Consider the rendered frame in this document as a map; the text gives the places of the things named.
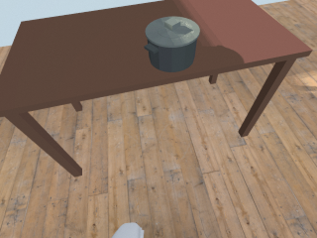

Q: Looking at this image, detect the lid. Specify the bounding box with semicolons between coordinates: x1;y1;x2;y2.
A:
145;16;200;48

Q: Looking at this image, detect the table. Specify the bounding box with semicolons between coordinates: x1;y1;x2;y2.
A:
0;0;313;178

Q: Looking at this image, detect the pot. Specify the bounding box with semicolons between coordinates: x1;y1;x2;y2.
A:
144;39;197;72

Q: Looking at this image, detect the knob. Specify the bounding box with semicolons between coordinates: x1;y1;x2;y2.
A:
164;18;181;31

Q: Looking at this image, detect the left robot thigh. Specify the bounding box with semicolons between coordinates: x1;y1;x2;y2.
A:
112;223;145;238

